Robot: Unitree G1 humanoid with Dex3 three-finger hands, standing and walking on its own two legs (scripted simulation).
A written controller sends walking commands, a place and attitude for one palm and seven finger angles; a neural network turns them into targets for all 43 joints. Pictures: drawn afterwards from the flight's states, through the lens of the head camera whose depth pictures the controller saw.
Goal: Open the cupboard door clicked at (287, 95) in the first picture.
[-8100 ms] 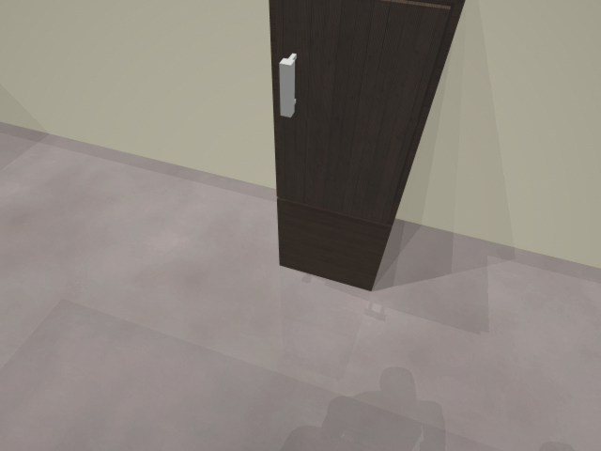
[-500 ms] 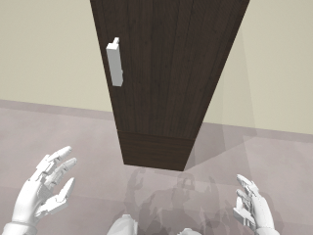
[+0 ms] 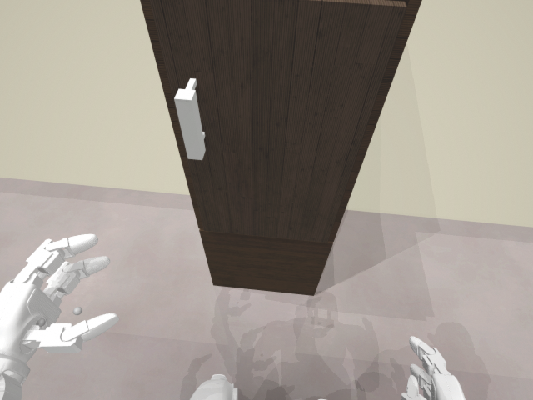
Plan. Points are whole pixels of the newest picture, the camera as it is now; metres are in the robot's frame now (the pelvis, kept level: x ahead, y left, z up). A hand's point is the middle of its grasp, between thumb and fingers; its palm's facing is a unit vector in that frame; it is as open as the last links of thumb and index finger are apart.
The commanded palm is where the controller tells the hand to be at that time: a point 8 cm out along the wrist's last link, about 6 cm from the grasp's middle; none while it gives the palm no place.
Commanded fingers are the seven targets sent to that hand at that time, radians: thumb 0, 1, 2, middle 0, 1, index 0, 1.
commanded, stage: raise the hand with hooked fingers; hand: left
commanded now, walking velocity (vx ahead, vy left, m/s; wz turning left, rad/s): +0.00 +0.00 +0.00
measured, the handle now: (194, 119) +0.54 +0.16 +0.12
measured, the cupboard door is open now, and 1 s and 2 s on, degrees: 0 0 0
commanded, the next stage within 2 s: move the hooked fingers beside the handle in 1.24 s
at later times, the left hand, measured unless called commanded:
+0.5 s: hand (44, 263) +0.26 +0.29 +0.11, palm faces -0.01 -1.00 -0.05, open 13.8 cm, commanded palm +0.23 +0.34 +0.12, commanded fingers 0.00 -0.50 0.30 -0.30 -1.20 -0.30 -1.20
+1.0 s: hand (53, 224) +0.30 +0.29 +0.14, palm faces -0.02 -1.00 -0.03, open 14.0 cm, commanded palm +0.27 +0.34 +0.14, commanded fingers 0.00 -0.50 0.30 -0.30 -1.20 -0.30 -1.20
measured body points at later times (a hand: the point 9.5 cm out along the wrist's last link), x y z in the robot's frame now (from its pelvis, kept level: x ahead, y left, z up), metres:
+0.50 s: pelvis +0.00 +0.03 +0.02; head +0.01 +0.04 +0.47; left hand +0.25 +0.34 +0.12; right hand +0.17 -0.20 -0.04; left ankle +0.05 +0.12 -0.68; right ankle -0.01 -0.11 -0.68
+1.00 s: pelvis +0.01 +0.01 +0.04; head +0.02 +0.02 +0.49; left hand +0.29 +0.34 +0.14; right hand +0.15 -0.24 -0.04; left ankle +0.05 +0.12 -0.68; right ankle -0.01 -0.11 -0.68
